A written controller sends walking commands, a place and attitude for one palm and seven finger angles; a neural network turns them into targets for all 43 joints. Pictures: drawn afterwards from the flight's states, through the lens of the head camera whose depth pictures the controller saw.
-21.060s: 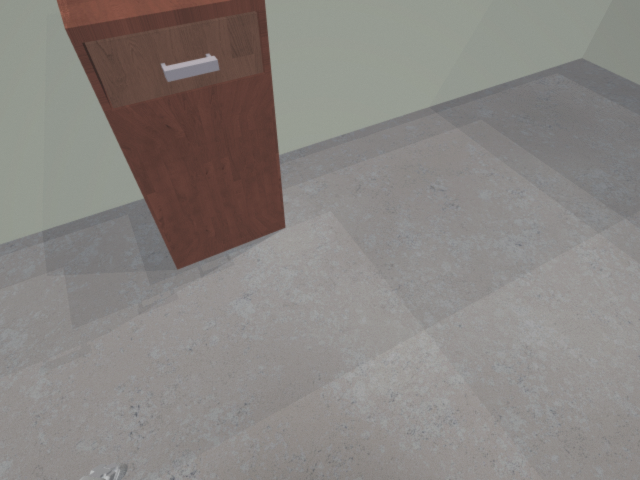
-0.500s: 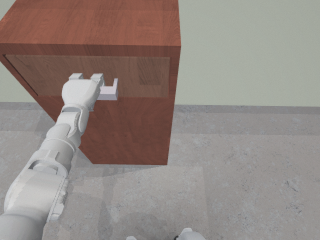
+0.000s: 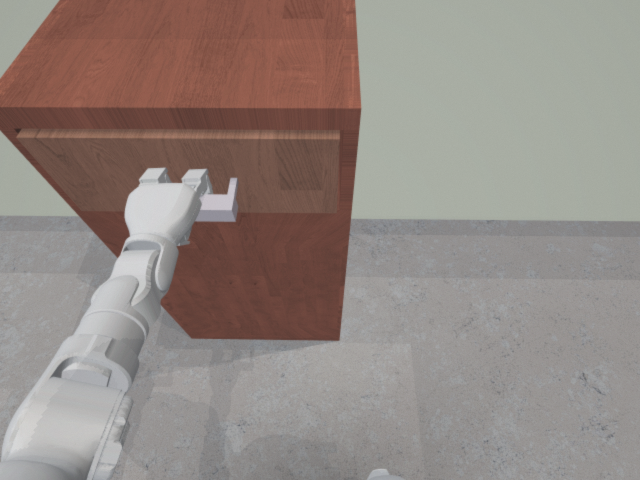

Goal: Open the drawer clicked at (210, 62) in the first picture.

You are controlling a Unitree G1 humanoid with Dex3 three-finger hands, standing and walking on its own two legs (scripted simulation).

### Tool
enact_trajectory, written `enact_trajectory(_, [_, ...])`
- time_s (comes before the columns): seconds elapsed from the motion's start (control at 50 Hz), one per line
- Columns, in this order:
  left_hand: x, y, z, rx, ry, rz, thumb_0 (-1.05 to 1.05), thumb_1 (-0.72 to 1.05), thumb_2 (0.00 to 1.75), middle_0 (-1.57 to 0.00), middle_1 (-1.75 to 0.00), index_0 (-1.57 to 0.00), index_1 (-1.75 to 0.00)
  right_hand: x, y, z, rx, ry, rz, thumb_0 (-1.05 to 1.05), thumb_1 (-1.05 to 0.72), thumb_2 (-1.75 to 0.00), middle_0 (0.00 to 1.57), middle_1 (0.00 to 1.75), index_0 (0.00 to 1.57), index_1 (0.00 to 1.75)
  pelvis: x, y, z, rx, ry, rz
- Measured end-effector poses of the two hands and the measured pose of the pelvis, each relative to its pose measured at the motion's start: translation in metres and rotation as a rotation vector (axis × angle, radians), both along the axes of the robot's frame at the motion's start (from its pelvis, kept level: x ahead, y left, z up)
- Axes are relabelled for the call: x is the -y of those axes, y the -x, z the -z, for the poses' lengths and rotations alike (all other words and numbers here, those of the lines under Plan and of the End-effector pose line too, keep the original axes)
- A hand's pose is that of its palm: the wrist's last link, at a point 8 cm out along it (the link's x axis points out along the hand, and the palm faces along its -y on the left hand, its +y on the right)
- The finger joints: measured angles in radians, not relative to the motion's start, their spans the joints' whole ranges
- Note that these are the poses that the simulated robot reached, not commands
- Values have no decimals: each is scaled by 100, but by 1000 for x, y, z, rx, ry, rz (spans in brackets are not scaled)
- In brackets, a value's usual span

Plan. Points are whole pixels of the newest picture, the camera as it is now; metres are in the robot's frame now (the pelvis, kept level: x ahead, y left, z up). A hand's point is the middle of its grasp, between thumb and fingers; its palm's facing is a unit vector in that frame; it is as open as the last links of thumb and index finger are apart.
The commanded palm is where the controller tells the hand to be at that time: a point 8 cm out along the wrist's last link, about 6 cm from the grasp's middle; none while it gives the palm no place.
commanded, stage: pull the drawer open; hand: left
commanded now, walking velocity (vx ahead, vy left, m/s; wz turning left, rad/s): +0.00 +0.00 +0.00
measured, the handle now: (190, 195) +0.49 +0.18 +0.03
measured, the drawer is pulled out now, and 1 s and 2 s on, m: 0.01 0.12 0.30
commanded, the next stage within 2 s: open the thumb to release the handle in 2.00 s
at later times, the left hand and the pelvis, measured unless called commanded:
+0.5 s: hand (173, 253) +0.41 +0.19 +0.01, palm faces -0.05 -0.02 -1.00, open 6.0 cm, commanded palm +0.39 +0.20 +0.07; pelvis +0.00 +0.00 +0.00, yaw +2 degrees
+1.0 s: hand (161, 308) +0.33 +0.20 +0.01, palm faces +0.00 -0.08 -1.00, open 5.8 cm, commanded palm +0.28 +0.21 +0.07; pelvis +0.00 +0.00 +0.01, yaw -1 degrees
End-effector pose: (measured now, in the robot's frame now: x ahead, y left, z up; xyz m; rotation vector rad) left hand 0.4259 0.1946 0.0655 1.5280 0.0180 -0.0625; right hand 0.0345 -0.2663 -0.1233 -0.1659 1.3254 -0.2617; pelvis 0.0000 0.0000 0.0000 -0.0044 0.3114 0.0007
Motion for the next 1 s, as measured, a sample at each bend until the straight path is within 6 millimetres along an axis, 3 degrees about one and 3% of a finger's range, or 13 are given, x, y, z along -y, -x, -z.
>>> enact_trajectory(0.26, [-2,36,1,22,5,3,2,67,79,-29,-135,-39,-135,-10,-65,-5,126,-34,-65,0,-91,-90,20,30,20,30,-1,-10,-5,39,-1,-10])
enact_trajectory(0.4, [-2,36,1,17,-15,3,1,65,81,-33,-135,-39,-135,-12,-87,-6,167,-18,-127,0,-91,-90,20,30,20,30,2,-4,-3,49,-3,-37])
enact_trajectory(0.52, [-1,35,-1,-3,-23,1,1,64,79,-35,-135,-40,-135,-11,-79,-5,178,-17,-116,0,-91,-90,20,30,20,30,5,3,-2,53,-6,-37])
enact_trajectory(0.68, [-2,38,-1,-6,-9,2,1,65,77,-33,-134,-40,-135,-3,-37,-1,118,-17,-55,0,-91,-90,20,30,20,30,7,10,-2,52,-10,-12])
enact_trajectory(0.8, [-4,57,0,15,21,6,3,67,76,-28,-134,-40,-135,2,-15,-3,85,-22,-5,1,-91,-90,20,30,20,30,5,7,-5,58,-12,16])
enact_trajectory(0.9, [-5,85,2,40,37,7,3,67,76,-27,-134,-41,-135,2,-24,-7,116,-24,-3,1,-91,-90,20,30,20,30,3,4,-8,71,-11,28])
enact_trajectory(1.0, [-7,116,2,56,40,-1,3,67,78,-27,-134,-41,-135,-2,-58,-13,202,-26,-47,1,-91,-90,20,30,20,30,1,3,-9,95,-9,24])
